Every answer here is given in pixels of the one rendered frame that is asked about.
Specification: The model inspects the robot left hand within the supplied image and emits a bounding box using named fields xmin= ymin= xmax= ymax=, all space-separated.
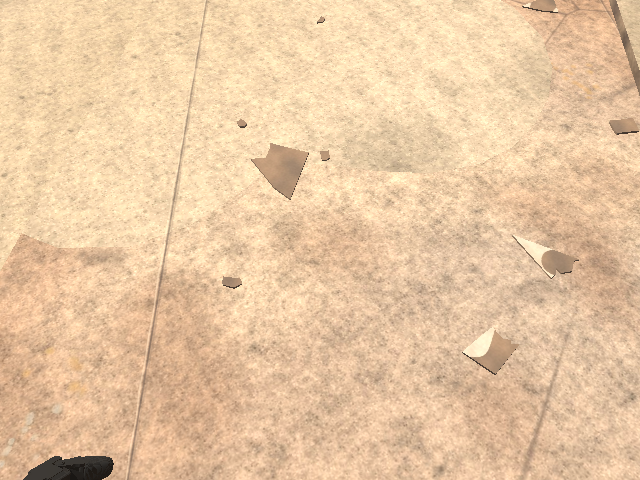
xmin=23 ymin=456 xmax=114 ymax=480

